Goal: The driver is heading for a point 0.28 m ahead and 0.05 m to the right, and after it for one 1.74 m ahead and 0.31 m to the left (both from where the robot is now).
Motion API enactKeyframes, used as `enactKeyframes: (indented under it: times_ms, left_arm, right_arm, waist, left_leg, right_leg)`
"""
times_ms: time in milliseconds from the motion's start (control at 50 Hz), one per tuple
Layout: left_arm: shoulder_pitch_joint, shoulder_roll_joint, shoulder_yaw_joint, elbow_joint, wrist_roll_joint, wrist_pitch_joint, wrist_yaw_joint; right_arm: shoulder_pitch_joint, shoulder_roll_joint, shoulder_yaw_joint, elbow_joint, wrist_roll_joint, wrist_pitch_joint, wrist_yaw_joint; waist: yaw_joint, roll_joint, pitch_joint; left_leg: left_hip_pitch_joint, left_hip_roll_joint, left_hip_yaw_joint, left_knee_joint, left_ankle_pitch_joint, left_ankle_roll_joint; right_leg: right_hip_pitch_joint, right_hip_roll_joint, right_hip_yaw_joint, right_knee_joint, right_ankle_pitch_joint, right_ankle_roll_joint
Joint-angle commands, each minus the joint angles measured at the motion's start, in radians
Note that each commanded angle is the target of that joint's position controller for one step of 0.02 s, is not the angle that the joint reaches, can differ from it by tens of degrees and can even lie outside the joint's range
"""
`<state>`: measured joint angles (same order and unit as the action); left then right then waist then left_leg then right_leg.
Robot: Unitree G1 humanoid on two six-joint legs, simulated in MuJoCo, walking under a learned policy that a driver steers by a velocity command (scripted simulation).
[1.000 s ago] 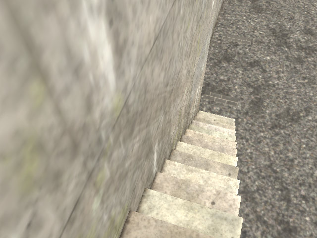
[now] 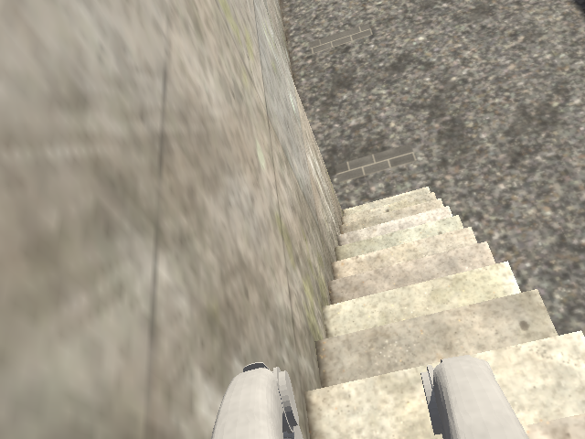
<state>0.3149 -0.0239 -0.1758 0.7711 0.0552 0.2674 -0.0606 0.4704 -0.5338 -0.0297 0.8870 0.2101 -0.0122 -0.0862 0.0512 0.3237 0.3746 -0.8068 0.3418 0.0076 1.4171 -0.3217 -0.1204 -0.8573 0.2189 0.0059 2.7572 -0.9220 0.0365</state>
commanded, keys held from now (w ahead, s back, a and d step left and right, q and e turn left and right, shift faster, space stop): shift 0.10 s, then w+shift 0.10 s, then shift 0.72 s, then q+shift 0.08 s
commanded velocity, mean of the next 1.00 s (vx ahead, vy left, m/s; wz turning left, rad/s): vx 0.11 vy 0.00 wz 0.00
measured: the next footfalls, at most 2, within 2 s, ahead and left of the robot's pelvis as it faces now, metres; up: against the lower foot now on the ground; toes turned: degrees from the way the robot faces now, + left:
right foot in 0.02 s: +0.03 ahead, -0.15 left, +0.22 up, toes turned +16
left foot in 0.48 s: +0.19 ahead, +0.18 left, +0.06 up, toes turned +2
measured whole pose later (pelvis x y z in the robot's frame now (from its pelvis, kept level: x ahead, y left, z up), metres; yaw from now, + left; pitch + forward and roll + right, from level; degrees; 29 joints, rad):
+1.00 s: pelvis +0.22 +0.01 +0.27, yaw -7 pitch -1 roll -4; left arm -0.02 0.02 -0.01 0.54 -0.01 0.05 0.00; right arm 0.85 -0.16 -0.04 1.08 0.01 -0.09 0.02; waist -0.18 0.10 -0.05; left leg 0.03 0.18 0.04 0.14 0.55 -0.14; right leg -0.24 0.01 -0.02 1.38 -0.70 0.04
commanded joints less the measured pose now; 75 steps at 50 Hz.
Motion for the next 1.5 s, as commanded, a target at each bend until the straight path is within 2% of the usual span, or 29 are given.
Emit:
enactKeyframes:
  times_ms: [20,40,60,80,120,160,220,260,460,480,520,560,640,820,940,1000,1040,1100,1140,1200,1220,1240,1260,1320,1340,1380,1440,1460,1500]
  left_arm:
    - [0.241,0.289,0.154,-0.183,0.074,-0.134,0.048]
    - [0.238,0.290,0.161,-0.068,-0.011,-0.175,0.006]
    - [0.303,0.322,0.162,-0.007,-0.096,-0.258,-0.008]
    - [0.374,0.291,0.160,0.013,-0.118,-0.328,0.013]
    - [0.416,0.323,0.208,-0.060,-0.158,-0.302,0.052]
    - [-0.044,0.162,0.173,-0.169,-0.109,-0.233,0.090]
    - [-0.003,0.109,0.169,-0.161,-0.080,-0.186,0.053]
    - [0.068,0.119,0.168,-0.172,-0.105,-0.205,0.052]
    - [0.080,0.209,0.162,-0.166,-0.084,-0.264,0.000]
    - [0.020,0.191,0.157,-0.192,-0.083,-0.261,0.001]
    - [0.081,0.110,0.123,-0.238,-0.092,-0.256,-0.020]
    - [-0.187,0.194,0.168,-0.255,-0.139,-0.229,0.013]
    - [-0.202,0.093,0.149,-0.293,-0.131,-0.205,0.031]
    - [-0.348,0.042,0.159,-0.311,-0.136,-0.200,0.033]
    - [-0.466,0.081,0.176,-0.319,-0.077,-0.232,0.056]
    - [-0.496,0.027,0.157,-0.335,-0.048,-0.231,0.070]
    - [-0.337,0.083,0.180,-0.274,-0.051,-0.229,0.084]
    - [-0.242,0.045,0.187,-0.213,-0.129,-0.236,0.080]
    - [-0.300,0.092,0.208,-0.232,-0.156,-0.238,0.059]
    - [-0.727,0.135,0.227,-0.309,-0.166,-0.262,0.020]
    - [-0.757,0.093,0.209,-0.298,-0.136,-0.260,0.020]
    - [-0.769,0.026,0.189,-0.316,-0.109,-0.246,0.031]
    - [-0.652,-0.091,0.177,-0.351,-0.162,-0.238,0.060]
    - [-0.535,0.049,0.195,-0.324,-0.142,-0.249,0.067]
    - [-0.521,0.165,0.227,-0.299,-0.103,-0.248,0.059]
    - [-0.554,0.138,0.203,-0.338,-0.046,-0.242,0.023]
    - [-0.315,0.165,0.223,-0.237,0.001,-0.279,0.023]
    - [-0.281,0.247,0.241,-0.226,-0.032,-0.281,0.045]
    - [-0.249,0.366,0.269,-0.182,-0.037,-0.303,0.057]
  right_arm:
    - [-0.424,-0.221,-0.100,-0.250,0.068,-0.023,-0.008]
    - [-0.400,-0.101,-0.095,-0.262,-0.082,-0.050,-0.009]
    - [-0.711,-0.035,-0.085,-0.441,-0.234,-0.032,0.006]
    - [-0.701,0.022,-0.094,-0.472,-0.278,-0.009,0.005]
    - [-0.471,0.123,-0.063,-0.313,-0.203,-0.011,0.015]
    - [-0.173,0.181,-0.055,-0.217,-0.196,-0.020,0.052]
    - [0.006,0.300,-0.030,-0.147,-0.232,-0.022,0.059]
    - [-0.247,0.370,0.022,-0.255,-0.219,0.000,0.049]
    - [0.019,0.205,-0.054,-0.114,-0.224,-0.047,0.095]
    - [0.146,0.210,-0.053,-0.072,-0.212,-0.045,0.095]
    - [-0.068,0.133,-0.044,-0.071,-0.170,-0.023,0.126]
    - [0.097,0.226,-0.001,-0.082,-0.211,-0.010,0.107]
    - [0.170,0.261,0.040,-0.009,-0.184,0.015,0.100]
    - [0.340,0.260,0.028,0.110,-0.185,-0.039,0.113]
    - [0.617,0.290,-0.018,0.229,-0.197,-0.081,0.115]
    - [0.615,0.367,-0.010,0.259,-0.200,-0.058,0.098]
    - [0.527,0.363,-0.020,0.232,-0.214,-0.060,0.081]
    - [0.270,0.286,-0.044,0.105,-0.163,-0.045,0.054]
    - [0.241,0.392,-0.012,0.096,-0.109,-0.011,0.038]
    - [0.893,0.392,-0.025,0.301,-0.252,0.016,0.110]
    - [0.942,0.328,-0.044,0.322,-0.279,0.016,0.106]
    - [0.887,0.279,-0.046,0.300,-0.279,0.021,0.099]
    - [0.661,0.147,-0.067,0.213,-0.252,-0.009,0.094]
    - [0.271,0.217,-0.018,0.002,-0.209,0.004,0.063]
    - [0.231,0.237,-0.011,-0.041,-0.178,0.016,0.030]
    - [0.052,0.336,0.029,-0.129,-0.126,0.073,-0.031]
    - [-0.223,0.117,-0.010,-0.270,-0.206,0.086,-0.024]
    - [-0.285,0.092,-0.036,-0.295,-0.212,0.088,-0.042]
    - [-0.264,0.261,-0.006,-0.318,-0.188,0.066,-0.068]
  waist:
    - [0.349,-0.240,-0.368]
    - [0.376,-1.074,-0.168]
    - [0.405,-1.493,0.174]
    - [0.271,-1.420,0.320]
    - [0.159,-0.861,0.173]
    - [-0.137,-0.688,-0.061]
    - [-0.172,-0.410,-0.468]
    - [-0.033,-0.173,-0.439]
    - [0.044,-0.313,-0.471]
    - [-0.035,-0.348,-0.518]
    - [0.070,-0.210,-0.597]
    - [-0.141,-0.375,-0.487]
    - [-0.123,-0.185,-0.396]
    - [-0.174,-0.252,-0.355]
    - [-0.231,-0.203,-0.304]
    - [-0.183,-0.084,-0.212]
    - [-0.064,-0.148,-0.239]
    - [0.007,-0.681,-0.183]
    - [-0.064,-0.593,-0.103]
    - [-0.443,-0.398,-0.352]
    - [-0.456,-0.077,-0.303]
    - [-0.406,0.050,-0.289]
    - [-0.281,0.216,-0.306]
    - [-0.149,-0.304,-0.444]
    - [-0.175,-0.385,-0.497]
    - [-0.093,-0.454,-0.422]
    - [-0.010,-0.102,-0.458]
    - [0.014,0.018,-0.413]
    - [-0.036,-0.103,-0.394]
  left_leg:
    - [-0.188,0.045,-0.291,-1.095,-0.429,0.010]
    - [-0.176,-0.137,-0.016,-0.402,-0.210,0.112]
    - [-0.552,-0.253,0.012,-0.208,-0.684,0.212]
    - [-0.827,-0.332,-0.047,-0.073,-0.723,0.222]
    - [-0.672,-0.394,-0.085,-0.243,-0.461,0.292]
    - [-0.034,-0.314,-0.107,-0.452,0.232,0.314]
    - [0.616,-0.321,-0.046,-0.443,0.331,0.229]
    - [0.552,-0.255,-0.087,-0.996,0.389,0.162]
    - [1.043,-0.128,0.143,-1.187,1.142,0.198]
    - [1.058,-0.124,0.133,-1.169,1.076,0.212]
    - [1.108,-0.025,0.045,-0.966,0.929,0.259]
    - [0.957,-0.075,0.079,-1.100,1.176,0.210]
    - [0.940,-0.064,0.032,-1.099,1.255,0.165]
    - [0.904,-0.087,-0.026,-1.154,1.516,0.104]
    - [0.857,-0.220,0.102,-1.264,1.574,-0.032]
    - [0.922,-0.302,0.117,-1.221,1.854,-0.067]
    - [0.784,-0.373,0.203,-1.166,1.987,-0.124]
    - [0.353,-0.331,0.151,-0.912,0.245,-0.031]
    - [0.326,-0.266,0.048,-0.981,0.103,0.019]
    - [0.986,-0.266,0.076,-1.093,0.998,0.089]
    - [1.172,-0.299,0.106,-1.198,1.397,0.125]
    - [1.208,-0.279,0.002,-1.134,1.536,0.145]
    - [1.175,-0.090,-0.412,-0.983,1.331,0.373]
    - [0.999,0.010,-0.599,-0.934,1.140,0.415]
    - [0.984,-0.062,-0.511,-0.871,0.886,0.343]
    - [0.501,-0.259,-0.336,-0.816,0.388,0.285]
    - [0.119,-0.242,-0.359,-0.817,0.419,0.294]
    - [0.032,-0.292,-0.389,-0.675,0.092,0.305]
    - [0.095,-0.285,-0.510,-0.367,-0.184,0.262]
  right_leg:
    - [0.719,-0.240,0.267,-1.182,-0.914,-0.179]
    - [0.444,-0.117,0.457,-1.744,-0.659,-0.179]
    - [0.078,-0.040,0.984,-2.314,-0.285,-0.181]
    - [0.240,0.046,1.188,-2.408,-0.004,-0.118]
    - [0.329,0.030,1.024,-2.288,-0.216,-0.122]
    - [0.173,0.041,0.668,-1.826,-0.048,-0.151]
    - [0.102,0.013,0.389,-1.730,0.178,-0.118]
    - [0.355,-0.050,0.468,-1.808,0.128,-0.125]
    - [0.173,-0.144,0.333,-1.394,0.628,-0.052]
    - [0.148,-0.162,0.318,-1.333,0.461,-0.041]
    - [0.148,-0.268,0.318,-1.602,0.582,0.007]
    - [0.219,-0.219,0.285,-1.428,0.484,0.027]
    - [0.211,-0.263,0.192,-1.383,0.474,0.057]
    - [0.364,-0.220,0.045,-1.498,0.625,0.018]
    - [0.504,-0.163,-0.122,-1.488,0.813,0.003]
    - [0.396,-0.078,-0.267,-1.617,0.384,0.042]
    - [0.644,-0.069,-0.337,-1.740,0.815,0.026]
    - [0.760,-0.329,-0.044,-1.826,1.477,-0.079]
    - [0.574,-0.421,-0.010,-1.836,1.273,-0.072]
    - [0.418,-0.166,-0.251,-1.323,0.868,0.096]
    - [0.231,0.005,-0.307,-1.082,0.263,0.170]
    - [0.162,0.047,-0.159,-0.946,0.076,0.156]
    - [0.039,-0.029,0.162,-0.835,0.059,0.133]
    - [-0.033,-0.165,0.222,-0.825,0.292,0.073]
    - [-0.032,-0.207,0.262,-1.014,0.562,0.040]
    - [0.314,-0.182,0.162,-1.776,1.055,0.036]
    - [0.747,-0.091,-0.019,-1.641,1.240,0.063]
    - [0.704,-0.113,0.053,-1.755,1.223,0.059]
    - [0.590,-0.252,0.272,-1.994,1.284,0.058]
Velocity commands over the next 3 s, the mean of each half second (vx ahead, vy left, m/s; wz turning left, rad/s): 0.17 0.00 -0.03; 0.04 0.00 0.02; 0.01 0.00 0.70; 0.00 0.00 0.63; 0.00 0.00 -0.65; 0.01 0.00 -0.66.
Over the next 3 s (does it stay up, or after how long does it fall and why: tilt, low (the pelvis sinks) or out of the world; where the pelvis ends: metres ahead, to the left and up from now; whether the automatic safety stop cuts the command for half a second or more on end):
stays up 0.61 -0.03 -0.07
